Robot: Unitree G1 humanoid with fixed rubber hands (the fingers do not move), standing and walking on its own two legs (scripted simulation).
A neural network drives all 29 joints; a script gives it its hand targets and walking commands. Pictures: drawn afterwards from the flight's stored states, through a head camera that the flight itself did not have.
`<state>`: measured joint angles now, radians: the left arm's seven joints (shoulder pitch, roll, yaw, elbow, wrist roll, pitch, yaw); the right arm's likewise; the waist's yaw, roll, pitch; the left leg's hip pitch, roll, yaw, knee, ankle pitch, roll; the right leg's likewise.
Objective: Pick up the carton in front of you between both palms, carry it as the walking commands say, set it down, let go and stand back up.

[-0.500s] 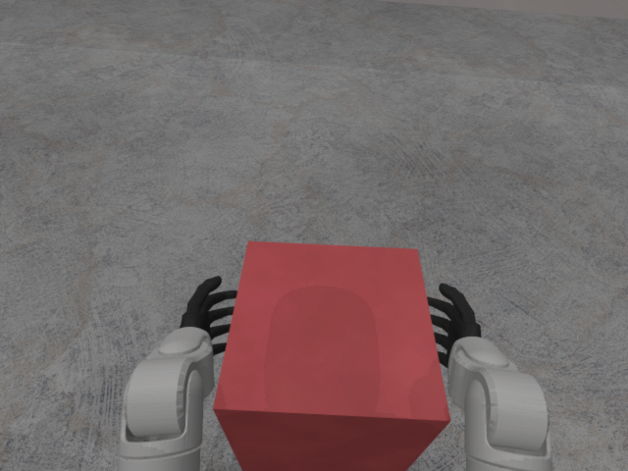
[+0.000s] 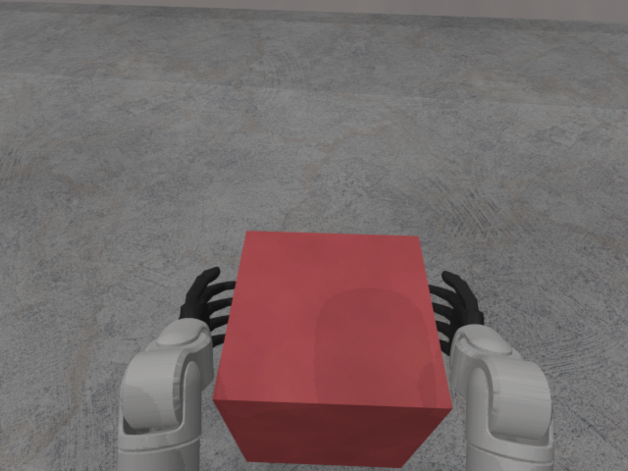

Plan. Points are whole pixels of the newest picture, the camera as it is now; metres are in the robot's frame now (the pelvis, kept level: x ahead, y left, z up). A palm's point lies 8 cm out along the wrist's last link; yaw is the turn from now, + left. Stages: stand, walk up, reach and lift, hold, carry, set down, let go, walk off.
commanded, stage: carry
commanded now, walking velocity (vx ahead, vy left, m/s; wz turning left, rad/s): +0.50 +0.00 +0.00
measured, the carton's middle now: (327, 355) +0.28 +0.01 -0.01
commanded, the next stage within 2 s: none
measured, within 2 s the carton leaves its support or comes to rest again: neither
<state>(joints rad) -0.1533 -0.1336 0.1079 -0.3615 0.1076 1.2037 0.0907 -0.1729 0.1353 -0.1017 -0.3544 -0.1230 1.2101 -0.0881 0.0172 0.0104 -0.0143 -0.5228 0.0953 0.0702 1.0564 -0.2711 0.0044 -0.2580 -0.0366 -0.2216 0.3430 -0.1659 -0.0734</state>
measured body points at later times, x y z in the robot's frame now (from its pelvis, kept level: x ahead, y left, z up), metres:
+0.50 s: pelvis +0.30 +0.03 +0.00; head +0.35 +0.05 +0.44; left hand +0.59 +0.17 +0.04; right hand +0.57 -0.13 +0.05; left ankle +0.35 +0.11 -0.75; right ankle +0.27 -0.09 -0.72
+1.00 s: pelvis +0.41 +0.00 -0.01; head +0.40 +0.00 +0.44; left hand +0.70 +0.14 +0.06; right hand +0.69 -0.16 +0.07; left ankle +0.35 +0.11 -0.75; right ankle +0.37 -0.10 -0.75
